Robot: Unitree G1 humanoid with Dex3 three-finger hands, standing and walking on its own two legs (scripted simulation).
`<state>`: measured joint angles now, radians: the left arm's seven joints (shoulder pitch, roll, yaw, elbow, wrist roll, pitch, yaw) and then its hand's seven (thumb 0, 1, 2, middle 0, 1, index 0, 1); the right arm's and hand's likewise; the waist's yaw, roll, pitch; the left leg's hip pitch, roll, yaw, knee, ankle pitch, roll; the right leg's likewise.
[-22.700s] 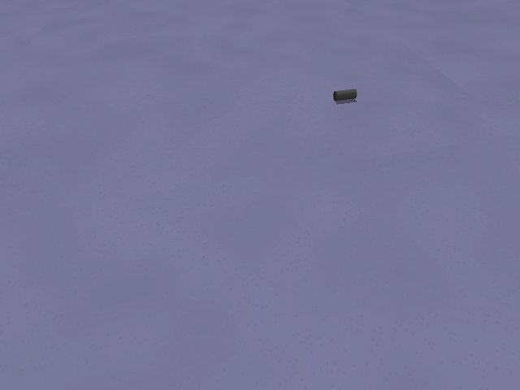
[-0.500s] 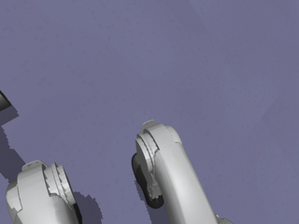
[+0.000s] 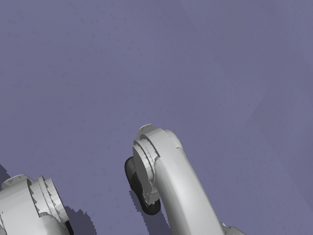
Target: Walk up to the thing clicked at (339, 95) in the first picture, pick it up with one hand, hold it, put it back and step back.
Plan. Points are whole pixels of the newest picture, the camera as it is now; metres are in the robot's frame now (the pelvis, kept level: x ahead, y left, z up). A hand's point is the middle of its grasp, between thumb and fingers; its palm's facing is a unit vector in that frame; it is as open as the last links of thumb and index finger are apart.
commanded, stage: close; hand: left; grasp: from above
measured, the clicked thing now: out of the picture +0.46 +0.33 -0.27
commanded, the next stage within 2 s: settle in 1.48 s
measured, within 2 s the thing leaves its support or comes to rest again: leaves its support in 1.90 s
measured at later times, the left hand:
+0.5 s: hand out of the picture +0.44 +0.33 -0.25, palm faces -0.40 -0.22 -0.89, open 12.1 cm
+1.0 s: hand out of the picture +0.44 +0.33 -0.25, palm faces -0.40 -0.22 -0.89, open 9.6 cm
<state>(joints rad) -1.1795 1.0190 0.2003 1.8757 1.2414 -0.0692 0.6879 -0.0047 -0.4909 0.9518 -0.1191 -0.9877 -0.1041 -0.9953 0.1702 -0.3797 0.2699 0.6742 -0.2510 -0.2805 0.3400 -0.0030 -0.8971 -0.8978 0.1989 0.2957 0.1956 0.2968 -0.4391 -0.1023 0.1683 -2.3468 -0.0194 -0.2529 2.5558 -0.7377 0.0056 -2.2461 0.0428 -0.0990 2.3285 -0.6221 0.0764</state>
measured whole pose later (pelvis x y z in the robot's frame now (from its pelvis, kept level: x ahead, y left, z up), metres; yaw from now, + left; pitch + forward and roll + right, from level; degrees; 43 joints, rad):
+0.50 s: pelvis +0.00 +0.00 +0.01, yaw +0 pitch +29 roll -16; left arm -1.13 1.03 0.17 1.83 1.20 -0.12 0.65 0.00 -0.19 0.74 -0.35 -0.81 -0.35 -0.81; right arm 0.15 -0.38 0.28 0.66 -0.25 -0.29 0.33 0.00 -0.90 -0.90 0.20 0.30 0.20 0.30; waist -0.41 -0.11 0.19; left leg -2.32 -0.02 -0.27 2.54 -0.74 -0.01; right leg -2.23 0.04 -0.11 2.31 -0.62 0.09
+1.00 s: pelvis +0.00 +0.00 +0.01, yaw +0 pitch +28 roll -16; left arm -1.15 1.06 0.17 1.83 1.19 -0.10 0.66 0.00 0.14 0.45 -0.62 -0.58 -0.63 -0.56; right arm 0.15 -0.39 0.29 0.65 -0.25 -0.31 0.33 0.00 -0.90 -0.90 0.20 0.30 0.20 0.30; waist -0.43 -0.13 0.23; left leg -2.31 -0.02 -0.27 2.53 -0.73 0.00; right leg -2.21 0.04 -0.11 2.30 -0.61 0.09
